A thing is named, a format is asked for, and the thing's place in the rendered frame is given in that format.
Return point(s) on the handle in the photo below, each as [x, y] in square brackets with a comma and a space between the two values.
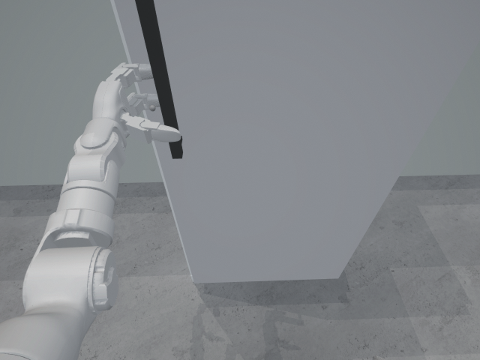
[151, 33]

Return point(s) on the fridge door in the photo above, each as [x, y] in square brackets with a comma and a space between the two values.
[297, 117]

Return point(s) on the robot left upper arm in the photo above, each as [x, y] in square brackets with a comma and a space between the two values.
[65, 290]

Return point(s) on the left robot hand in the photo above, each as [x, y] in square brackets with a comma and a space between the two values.
[111, 102]

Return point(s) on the robot left forearm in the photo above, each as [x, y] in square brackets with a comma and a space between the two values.
[84, 216]

